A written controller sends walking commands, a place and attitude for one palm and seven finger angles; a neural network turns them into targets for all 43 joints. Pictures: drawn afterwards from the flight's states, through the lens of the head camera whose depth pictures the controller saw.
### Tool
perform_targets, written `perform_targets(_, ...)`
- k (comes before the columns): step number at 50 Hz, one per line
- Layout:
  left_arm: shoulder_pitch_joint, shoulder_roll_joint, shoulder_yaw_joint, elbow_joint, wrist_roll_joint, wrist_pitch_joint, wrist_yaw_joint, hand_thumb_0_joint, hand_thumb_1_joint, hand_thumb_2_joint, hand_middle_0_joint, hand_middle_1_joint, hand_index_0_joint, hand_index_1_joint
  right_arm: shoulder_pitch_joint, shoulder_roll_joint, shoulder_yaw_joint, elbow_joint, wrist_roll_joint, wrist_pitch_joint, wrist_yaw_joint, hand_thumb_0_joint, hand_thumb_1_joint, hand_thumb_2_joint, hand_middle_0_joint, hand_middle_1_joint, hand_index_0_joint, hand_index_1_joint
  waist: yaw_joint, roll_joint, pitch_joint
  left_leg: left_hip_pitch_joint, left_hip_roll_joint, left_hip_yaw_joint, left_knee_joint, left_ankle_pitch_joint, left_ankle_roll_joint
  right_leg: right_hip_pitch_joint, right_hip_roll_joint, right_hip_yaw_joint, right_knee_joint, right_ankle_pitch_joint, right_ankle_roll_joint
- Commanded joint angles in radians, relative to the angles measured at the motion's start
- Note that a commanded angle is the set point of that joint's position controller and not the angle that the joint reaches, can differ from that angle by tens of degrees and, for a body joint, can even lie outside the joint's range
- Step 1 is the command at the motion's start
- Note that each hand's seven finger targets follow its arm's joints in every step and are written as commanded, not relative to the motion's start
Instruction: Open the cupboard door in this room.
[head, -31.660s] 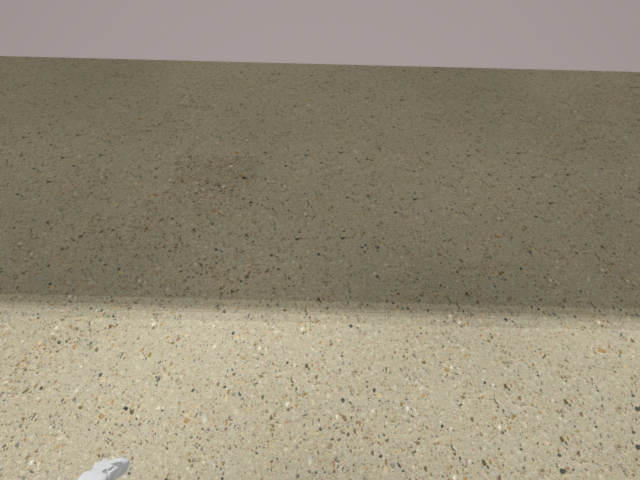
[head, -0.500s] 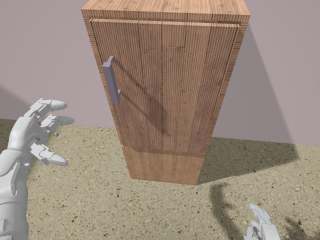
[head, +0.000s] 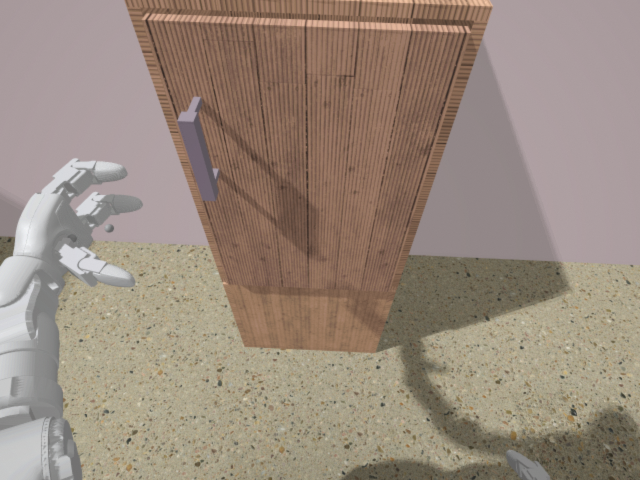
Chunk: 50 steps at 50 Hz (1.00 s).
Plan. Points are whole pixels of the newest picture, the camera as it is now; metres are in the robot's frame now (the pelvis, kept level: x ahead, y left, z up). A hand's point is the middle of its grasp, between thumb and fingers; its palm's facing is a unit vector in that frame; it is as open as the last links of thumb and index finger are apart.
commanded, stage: move the hooked fingers beside the handle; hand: left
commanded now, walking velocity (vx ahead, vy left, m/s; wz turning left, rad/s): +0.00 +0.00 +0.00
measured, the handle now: (203, 151) +0.54 +0.19 +0.10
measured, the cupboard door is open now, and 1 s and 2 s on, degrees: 0 0 0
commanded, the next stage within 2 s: slide the fingers in behind the handle in 1.68 s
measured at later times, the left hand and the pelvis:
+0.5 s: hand (128, 194) +0.44 +0.26 +0.11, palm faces -0.03 -1.00 +0.01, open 14.0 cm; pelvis +0.00 +0.01 -0.01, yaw +0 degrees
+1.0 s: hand (150, 163) +0.50 +0.25 +0.11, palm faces -0.05 -1.00 +0.01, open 14.0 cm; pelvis +0.01 +0.01 -0.01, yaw -2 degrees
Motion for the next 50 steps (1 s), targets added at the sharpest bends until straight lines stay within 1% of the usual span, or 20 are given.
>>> perform_targets(1,-0.409,0.29,0.038,-0.165,-0.019,-0.076,0.012,0.0,-0.5,0.3,-0.3,-1.2,-0.3,-1.2,0.011,-0.153,-0.058,-0.122,0.002,-0.033,-0.003,0.0,-0.9,-0.9,0.2,0.3,0.2,0.3,-0.01,0.076,-0.29,0.175,-0.03,-0.085,-0.078,0.237,0.012,0.05,0.03,0.055,-0.068,0.249,-0.009)
perform_targets(5,-0.438,0.286,0.031,-0.143,-0.009,-0.079,0.028,0.0,-0.5,0.3,-0.3,-1.2,-0.3,-1.2,0.03,-0.157,-0.062,-0.121,-0.002,-0.018,0.003,0.0,-0.9,-0.9,0.2,0.3,0.2,0.3,-0.011,0.076,-0.314,0.194,-0.025,-0.094,-0.071,0.269,0.008,0.029,0.033,0.048,-0.059,0.257,-0.011)
perform_targets(7,-0.464,0.311,0.05,-0.104,-0.007,-0.081,0.035,0.0,-0.5,0.3,-0.3,-1.2,-0.3,-1.2,0.041,-0.163,-0.061,-0.115,-0.004,-0.007,0.004,0.0,-0.9,-0.9,0.2,0.3,0.2,0.3,-0.013,0.026,-0.309,0.169,-0.024,-0.095,-0.065,0.285,0.01,0.043,0.035,0.045,-0.051,0.277,-0.012)
perform_targets(9,-0.476,0.322,0.054,-0.12,0.006,-0.089,0.04,0.0,-0.5,0.3,-0.3,-1.2,-0.3,-1.2,0.047,-0.161,-0.063,-0.119,-0.006,0.001,0.008,0.0,-0.9,-0.9,0.2,0.3,0.2,0.3,-0.006,0.078,-0.361,0.193,-0.024,-0.093,-0.06,0.326,0.006,0.05,0.032,0.05,-0.042,0.303,-0.011)
perform_targets(15,-0.553,0.312,0.035,-0.073,0.018,-0.109,0.052,0.0,-0.5,0.3,-0.3,-1.2,-0.3,-1.2,0.064,-0.161,-0.065,-0.108,-0.009,0.026,0.013,0.0,-0.9,-0.9,0.2,0.3,0.2,0.3,-0.029,0.085,-0.349,0.199,-0.017,-0.099,-0.05,0.316,0.005,0.003,0.038,0.046,-0.04,0.279,-0.01)
perform_targets(18,-0.613,0.329,0.036,-0.012,0.025,-0.113,0.05,0.0,-0.5,0.3,-0.3,-1.2,-0.3,-1.2,0.077,-0.166,-0.062,-0.095,-0.011,0.038,0.011,0.0,-0.9,-0.9,0.2,0.3,0.2,0.3,-0.047,0.045,-0.336,0.17,-0.018,-0.097,-0.042,0.297,0.01,-0.003,0.039,0.049,-0.039,0.278,-0.006)
perform_targets(20,-0.617,0.356,0.051,0.017,0.033,-0.123,0.046,0.0,-0.5,0.3,-0.3,-1.2,-0.3,-1.2,0.086,-0.169,-0.063,-0.091,-0.012,0.046,0.011,0.0,-0.9,-0.9,0.2,0.3,0.2,0.3,-0.039,0.074,-0.354,0.16,-0.02,-0.095,-0.035,0.303,0.008,0.002,0.036,0.053,-0.032,0.286,-0.008)
perform_targets(25,-0.693,0.346,0.02,0.086,0.044,-0.139,0.033,0.0,-0.5,0.3,-0.3,-1.2,-0.3,-1.2,0.1,-0.171,-0.061,-0.081,-0.013,0.065,0.012,0.0,-0.9,-0.9,0.2,0.3,0.2,0.3,-0.066,0.083,-0.342,0.142,-0.018,-0.095,-0.019,0.267,0.011,-0.046,0.04,0.054,-0.026,0.253,-0.006)
perform_targets(27,-0.737,0.359,0.024,0.07,0.043,-0.151,0.034,0.0,-0.5,0.3,-0.3,-1.2,-0.3,-1.2,0.114,-0.174,-0.064,-0.078,-0.016,0.072,0.009,0.0,-0.9,-0.9,0.2,0.3,0.2,0.3,-0.067,0.086,-0.38,0.163,-0.016,-0.103,-0.009,0.307,0.01,-0.045,0.042,0.05,-0.014,0.269,-0.01)
perform_targets(28,-0.741,0.364,0.026,0.071,0.047,-0.152,0.034,0.0,-0.5,0.3,-0.3,-1.2,-0.3,-1.2,0.117,-0.174,-0.064,-0.076,-0.017,0.073,0.012,0.0,-0.9,-0.9,0.2,0.3,0.2,0.3,-0.065,0.132,-0.405,0.189,-0.015,-0.103,-0.006,0.319,0.007,-0.057,0.042,0.054,-0.015,0.27,-0.008)
perform_targets(30,-0.738,0.367,0.028,0.129,0.05,-0.146,0.036,0.0,-0.5,0.3,-0.3,-1.2,-0.3,-1.2,0.129,-0.177,-0.063,-0.065,-0.019,0.081,0.013,0.0,-0.9,-0.9,0.2,0.3,0.2,0.3,-0.076,0.077,-0.378,0.155,-0.012,-0.106,-0.002,0.295,0.008,-0.068,0.044,0.049,-0.016,0.255,-0.005)
perform_targets(32,-0.739,0.385,0.042,0.164,0.047,-0.142,0.038,0.0,-0.5,0.3,-0.3,-1.2,-0.3,-1.2,0.139,-0.182,-0.061,-0.068,-0.02,0.091,0.011,0.0,-0.9,-0.9,0.2,0.3,0.2,0.3,-0.077,0.026,-0.372,0.107,-0.016,-0.098,0.002,0.289,0.017,-0.043,0.045,0.053,-0.011,0.271,-0.003)
perform_targets(34,-0.793,0.418,0.041,0.163,0.068,-0.141,0.04,0.0,-0.5,0.3,-0.3,-1.2,-0.3,-1.2,0.145,-0.184,-0.06,-0.066,-0.02,0.099,0.011,0.0,-0.9,-0.9,0.2,0.3,0.2,0.3,-0.087,0.085,-0.386,0.097,-0.018,-0.092,0.007,0.276,0.016,-0.051,0.041,0.062,-0.008,0.272,0.001)
perform_targets(37,-0.811,0.489,0.089,0.195,0.079,-0.147,0.046,0.0,-0.5,0.3,-0.3,-1.2,-0.3,-1.2,0.166,-0.19,-0.06,-0.065,-0.024,0.113,0.01,0.0,-0.9,-0.9,0.2,0.3,0.2,0.3,-0.085,0.054,-0.393,0.061,-0.018,-0.09,0.024,0.281,0.021,-0.033,0.045,0.067,0.001,0.286,0.0)
perform_targets(40,-0.852,0.467,0.058,0.183,0.095,-0.161,0.041,0.0,-0.5,0.3,-0.3,-1.2,-0.3,-1.2,0.179,-0.184,-0.061,-0.062,-0.025,0.122,0.014,0.0,-0.9,-0.9,0.2,0.3,0.2,0.3,-0.097,0.147,-0.439,0.12,-0.014,-0.096,0.035,0.32,0.014,-0.078,0.048,0.063,0.008,0.289,-0.001)
perform_targets(43,-0.888,0.458,0.047,0.197,0.092,-0.161,0.04,0.0,-0.5,0.3,-0.3,-1.2,-0.3,-1.2,0.197,-0.189,-0.061,-0.052,-0.028,0.132,0.017,0.0,-0.9,-0.9,0.2,0.3,0.2,0.3,-0.11,0.148,-0.446,0.142,-0.008,-0.107,0.04,0.335,0.012,-0.113,0.054,0.056,0.009,0.276,-0.001)
perform_targets(45,-0.851,0.458,0.052,0.275,0.093,-0.138,0.039,0.0,-0.5,0.3,-0.3,-1.2,-0.3,-1.2,0.205,-0.193,-0.06,-0.051,-0.028,0.139,0.016,0.0,-0.9,-0.9,0.2,0.3,0.2,0.3,-0.115,0.089,-0.406,0.082,-0.008,-0.1,0.043,0.289,0.017,-0.112,0.053,0.059,0.003,0.258,0.004)
perform_targets(46,-0.845,0.486,0.069,0.275,0.096,-0.133,0.04,0.0,-0.5,0.3,-0.3,-1.2,-0.3,-1.2,0.212,-0.197,-0.06,-0.053,-0.028,0.143,0.015,0.0,-0.9,-0.9,0.2,0.3,0.2,0.3,-0.11,0.072,-0.406,0.063,-0.009,-0.1,0.041,0.289,0.019,-0.095,0.052,0.059,0.007,0.267,0.004)
perform_targets(48,-0.815,0.504,0.088,0.199,0.1,-0.146,0.039,0.0,-0.5,0.3,-0.3,-1.2,-0.3,-1.2,0.215,-0.192,-0.063,-0.072,-0.033,0.15,0.021,0.0,-0.9,-0.9,0.2,0.3,0.2,0.3,-0.078,0.149,-0.501,0.125,-0.011,-0.098,0.049,0.388,0.013,-0.066,0.053,0.057,0.027,0.332,0.0)
perform_targets(50,-0.771,0.492,0.094,0.183,0.098,-0.148,0.041,0.0,-0.5,0.3,-0.3,-1.2,-0.3,-1.2,0.215,-0.186,-0.067,-0.079,-0.034,0.16,0.029,0.0,-0.9,-0.9,0.2,0.3,0.2,0.3,-0.072,0.135,-0.499,0.135,-0.007,-0.095,0.056,0.427,0.012,-0.066,0.057,0.054,0.027,0.354,0.001)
